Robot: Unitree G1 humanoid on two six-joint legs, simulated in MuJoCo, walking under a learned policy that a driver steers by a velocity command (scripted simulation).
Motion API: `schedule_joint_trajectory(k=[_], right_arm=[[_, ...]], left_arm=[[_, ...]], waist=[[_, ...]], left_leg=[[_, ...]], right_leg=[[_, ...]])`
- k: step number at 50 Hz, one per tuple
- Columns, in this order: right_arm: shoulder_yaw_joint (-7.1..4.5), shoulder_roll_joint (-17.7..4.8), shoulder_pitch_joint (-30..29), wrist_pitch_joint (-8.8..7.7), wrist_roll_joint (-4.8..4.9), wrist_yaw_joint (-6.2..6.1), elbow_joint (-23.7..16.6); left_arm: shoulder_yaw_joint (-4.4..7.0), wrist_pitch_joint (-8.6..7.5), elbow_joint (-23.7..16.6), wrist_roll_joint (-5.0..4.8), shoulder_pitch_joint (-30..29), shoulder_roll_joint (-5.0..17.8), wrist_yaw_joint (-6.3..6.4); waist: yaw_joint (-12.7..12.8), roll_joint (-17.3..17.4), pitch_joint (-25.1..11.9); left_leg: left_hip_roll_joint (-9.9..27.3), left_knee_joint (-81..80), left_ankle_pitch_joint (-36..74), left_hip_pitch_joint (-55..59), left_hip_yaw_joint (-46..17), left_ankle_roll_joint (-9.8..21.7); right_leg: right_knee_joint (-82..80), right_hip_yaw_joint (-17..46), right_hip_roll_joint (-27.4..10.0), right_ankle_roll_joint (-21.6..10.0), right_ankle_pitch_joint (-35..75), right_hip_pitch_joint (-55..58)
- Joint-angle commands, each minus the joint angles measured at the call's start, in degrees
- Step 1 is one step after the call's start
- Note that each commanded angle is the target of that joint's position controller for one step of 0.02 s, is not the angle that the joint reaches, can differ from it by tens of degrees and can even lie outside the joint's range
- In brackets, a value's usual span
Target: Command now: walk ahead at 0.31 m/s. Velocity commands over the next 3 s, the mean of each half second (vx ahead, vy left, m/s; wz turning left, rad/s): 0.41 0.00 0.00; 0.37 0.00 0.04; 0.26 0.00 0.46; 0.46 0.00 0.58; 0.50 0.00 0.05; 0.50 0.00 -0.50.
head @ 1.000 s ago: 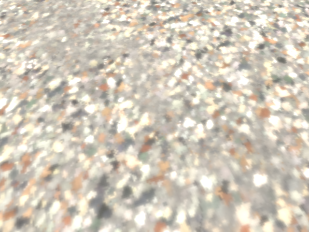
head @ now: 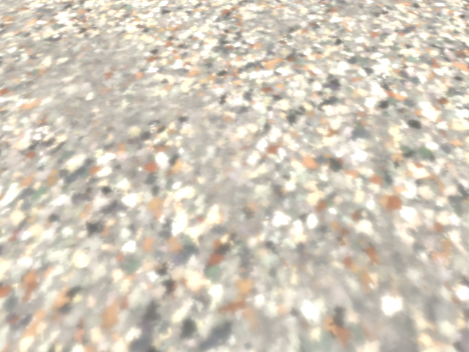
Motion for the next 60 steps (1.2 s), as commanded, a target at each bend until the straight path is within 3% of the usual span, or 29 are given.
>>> schedule_joint_trajectory(k=[1, 2, 3, 4, 5, 6, 7, 9, 13, 19, 21, 23, 24, 25, 26, 27, 29, 31, 36, 40, 43, 47, 49, 50, 51, 52, 53, 55, 60], right_arm=[[-0.91, -3.7, -2.1, -2.71, 0.37, 0.62, -4.3], [-0.98, -2.9, 3.7, -3.14, 0.84, 0.53, -2.3], [-1.6, -4.4, 10.6, -3.58, 0.8, -0.06, 0.1], [-3.27, -10.3, 18.3, -3.89, 0.42, -0.49, 2.2], [-3.89, -11.8, 21.8, -3.59, 0.74, -0.41, 3.8], [-3.09, -8.5, 17.1, -3.7, 0.49, -0.34, 2.4], [-2.68, -6.8, 13.1, -4.14, 0.36, -0.18, 0.9], [-2.01, -5.1, 9.9, -4.97, 0.47, -0.19, 0.0], [-1.01, -3.1, 14.8, -5.54, 0.91, -0.47, 2.4], [-0.53, -4.3, 15.3, -5.62, 0.72, -1.0, 3.3], [-0.68, -5.4, 13.7, -5.91, 0.9, -1.1, 3.3], [-1.02, -6.7, 11.6, -5.63, 1.1, -1.28, 2.9], [-1.01, -6.7, 10.8, -5.49, 1.3, -1.1, 2.5], [-0.3, -3.1, 12.7, -5.41, 1.06, -0.84, 1.0], [-0.49, -0.2, 18.4, -5.02, 2.6, -0.29, 1.2], [-1.47, -4.6, 12.8, -4.69, 1.13, -0.52, 0.0], [-1.74, -3.5, 5.9, -5.0, 0.8, 0.01, -2.0], [-1.62, -1.3, 6.7, -3.59, -0.3, 0.65, -1.9], [-1.98, -1.3, -1.7, -1.77, -0.54, 1.56, -5.4], [-1.08, 0.5, -9.4, -2.19, 0.53, 1.2, -7.7], [-0.61, 0.8, -11.9, -2.32, 0.99, 0.51, -7.8], [-1.29, -1.7, -5.8, -3.27, 0.39, -0.52, -5.4], [-2.56, -4.4, 3.4, -4.81, -0.48, -0.79, -2.8], [-4.01, -10.1, 8.4, -5.15, -1.17, -0.87, -2.8], [-4.35, -11.3, 6.9, -4.29, 0.5, -0.48, -3.6], [-4.11, -9.0, 3.7, -3.36, 2.68, 0.01, -4.9], [-3.93, -7.4, -1.2, -2.59, 2.47, -0.17, -6.3], [-3.35, -4.6, -4.2, -1.44, 1.63, -0.75, -7.1], [-4.61, -6.7, -3.0, -0.83, 0.77, -0.51, -8.0]], left_arm=[[2.3, -1.09, -1.9, -0.17, -0.5, 9.5, -0.27], [2.26, -1.26, -2.9, -0.41, -3.5, 8.6, -0.36], [1.89, -1.8, -4.7, -0.33, -6.8, 6.6, -0.46], [0.76, -2.6, -7.2, -0.8, -9.6, 2.3, -0.97], [1.42, -3.2, -8.6, 1.07, -10.9, 5.6, -1.3], [1.68, -3.51, -7.8, 1.65, -10.1, 6.2, -1.74], [1.3, -3.89, -6.7, 1.08, -8.0, 4.3, -2.29], [1.4, -4.0, -6.8, 1.13, -8.1, 4.0, -3.17], [1.13, -2.86, -9.2, 1.17, -12.9, 2.7, -3.56], [-0.44, -2.45, -15.1, 0.03, -24.0, 1.0, -3.37], [0.33, -2.57, -14.5, -0.03, -19.5, 3.2, -2.58], [1.88, -3.31, -10.2, -0.11, -5.4, 5.9, -1.7], [2.84, -3.71, -7.8, 0.48, 2.6, 7.7, -1.1], [4.18, -3.9, -6.7, 1.84, 10.4, 12.8, -0.65], [4.49, -3.15, -7.2, 1.27, 8.7, 13.5, -1.29], [4.16, -3.13, -8.1, -0.57, 1.6, 11.1, -1.83], [2.45, -4.25, -8.8, -0.42, -5.3, 4.5, -2.09], [1.38, -5.39, -7.1, -0.06, -4.3, 1.8, -1.62], [1.46, -6.6, -4.8, -0.32, 2.4, 4.3, -1.34], [0.41, -6.32, -4.0, -0.41, 5.4, 3.1, -1.22], [-0.05, -5.78, -2.5, -0.21, 9.0, 3.2, -0.71], [0.18, -5.22, -2.7, 0.5, 6.5, 4.0, 0.56], [0.96, -4.9, -3.4, -0.47, 4.6, 5.8, 1.11], [0.77, -5.04, -5.7, -0.95, 6.4, 4.5, 1.53], [0.32, -4.16, -5.3, -2.51, 13.3, 0.1, 1.19], [0.94, -3.06, -5.1, -0.18, 11.1, 3.0, 1.0], [1.32, -2.66, -6.8, 0.55, 5.6, 3.0, 0.78], [1.95, -1.58, -8.8, 1.26, 0.7, 3.6, 0.7], [2.14, 0.46, -11.2, 1.49, -1.5, 2.5, -0.03]], waist=[[-1.5, -7.8, 8.8], [-4.6, -6.8, 9.1], [-7.4, -1.5, 9.0], [-9.9, 13.3, 7.2], [-8.9, 12.6, 8.4], [-5.7, 4.4, 10.4], [-3.4, 2.4, 10.2], [-1.5, 3.0, 8.8], [-1.8, 4.9, 7.2], [-2.9, 7.0, 9.3], [0.0, 7.0, 6.4], [6.2, 6.4, -1.0], [9.6, 5.3, -4.7], [10.1, -2.9, -11.3], [5.7, -12.1, -16.1], [4.0, -3.7, -7.5], [0.8, 0.5, 3.8], [-2.3, -0.3, 4.5], [-2.3, -1.8, 6.5], [-0.7, -2.4, 6.5], [1.3, -4.8, 4.0], [-1.6, -5.9, 1.8], [-6.3, -2.6, -1.9], [-6.2, 4.9, -8.8], [-2.5, 12.2, -17.1], [-2.0, 3.8, -15.9], [-1.5, 3.2, -7.5], [0.2, 0.6, -0.1], [0.7, 4.3, -2.7]], left_leg=[[1.0, -3.1, -0.1, -3.5, 1.4, 1.3], [-0.1, -8.9, 1.7, 6.8, 1.6, 1.9], [3.0, -14.3, 0.6, 17.8, -4.8, 2.6], [14.7, -24.3, -13.4, 25.2, -25.9, 6.1], [22.8, -27.2, -11.8, 25.0, -36.8, 8.8], [21.8, -25.7, -7.1, 21.8, -33.0, 8.8], [19.6, -25.7, -0.5, 19.2, -27.9, 8.1], [15.8, -27.0, 9.3, 17.7, -19.6, 6.7], [12.2, -24.7, 36.5, 18.7, -9.4, 5.9], [11.2, -25.9, 48.2, 12.7, -4.5, 5.0], [12.4, -20.1, 62.9, 14.7, -3.3, 4.1], [12.1, -4.1, 69.3, 15.7, -2.2, 2.8], [10.4, 7.5, 59.7, 9.4, -1.2, 2.3], [6.3, 26.2, 31.6, -0.7, 1.3, 2.0], [-3.9, 45.9, -5.5, -16.8, -1.0, 0.6], [0.6, 47.0, -0.3, -21.9, -4.8, 1.8], [4.8, 40.7, 6.7, -20.2, -4.0, 1.9], [6.6, 35.4, 7.5, -14.4, -4.0, 0.9], [8.2, 25.7, 13.7, -20.6, -0.4, -1.7], [5.4, 10.2, 20.8, -16.9, 4.1, -2.9], [2.4, 3.7, 24.6, -13.4, 5.7, -2.3], [-0.4, -1.9, 19.1, -6.8, 4.5, 1.0], [1.1, -11.5, 33.0, 4.4, 1.9, 3.1], [14.1, -4.6, 66.0, 17.7, -10.8, 7.5], [25.8, -5.3, 85.4, 26.9, -26.8, 19.4], [23.2, -9.3, 70.8, 21.0, -25.7, 19.3], [20.3, -12.7, 57.9, 13.1, -22.8, 18.1], [14.9, -17.2, 44.8, 2.2, -17.7, 13.9], [9.3, -24.1, 3.7, -3.0, -19.8, 11.0]], right_leg=[[-14.5, 19.2, -15.0, -9.4, -20.5, -7.1], [-11.0, 15.0, -11.9, -7.6, -18.4, -14.4], [-2.8, 9.4, -7.5, -5.1, -14.1, -23.2], [15.6, -2.1, 0.7, -1.9, -9.1, -32.8], [26.9, -4.7, 0.2, -1.7, -11.7, -38.4], [33.2, -2.8, -3.0, -2.2, -7.6, -38.7], [35.2, -2.8, -4.7, -2.1, -3.2, -37.1], [35.0, -4.2, -6.6, -1.1, 2.3, -35.2], [32.8, -9.1, -5.4, 0.8, 6.2, -35.8], [11.6, -14.1, -1.9, -0.5, 12.3, -23.7], [9.2, -14.0, 0.1, -2.8, 12.1, -16.1], [5.3, -12.8, 1.9, -5.1, 12.3, -2.3], [2.6, -9.8, -1.2, -6.4, 11.7, 8.9], [1.6, 7.6, -16.2, -9.1, 1.8, 19.9], [-8.6, 37.0, -27.5, -17.6, -3.2, 26.5], [-11.9, 32.4, -24.7, -16.3, -9.3, 18.4], [-15.7, 18.1, -20.2, -13.4, -0.1, 2.8], [-16.9, 9.8, -16.2, -10.7, 8.8, -4.0], [-19.8, 2.2, -13.5, -9.9, 17.2, -3.5], [-14.8, -5.9, -10.1, -6.1, 47.2, -2.3], [-11.2, -6.9, -10.0, -4.4, 52.9, 2.8], [-1.5, -7.5, -12.9, -4.3, 58.4, 8.5], [15.4, -9.5, -10.3, -2.3, 46.9, 5.8], [33.2, -12.4, -5.9, -0.4, 19.9, -5.1], [49.0, -9.6, 2.8, 1.3, -18.4, -17.1], [50.4, -3.9, -0.8, 1.6, -14.9, -18.5], [50.6, -3.9, -1.7, 2.0, -12.1, -21.6], [44.0, -3.3, -4.3, 2.8, -7.5, -21.4], [33.6, -4.1, -4.3, 4.5, -2.2, -19.2]])
Next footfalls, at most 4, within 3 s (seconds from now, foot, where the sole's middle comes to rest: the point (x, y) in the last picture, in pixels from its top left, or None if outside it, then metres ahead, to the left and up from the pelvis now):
0.48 right None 0.39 -0.06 -0.78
0.98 left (215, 321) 0.64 0.09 -0.78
1.54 right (275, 315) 0.66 -0.09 -0.78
1.98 left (168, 269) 0.82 0.24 -0.78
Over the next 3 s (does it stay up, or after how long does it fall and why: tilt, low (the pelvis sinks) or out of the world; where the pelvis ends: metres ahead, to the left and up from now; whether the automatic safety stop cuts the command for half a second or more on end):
stays up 1.22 0.41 0.00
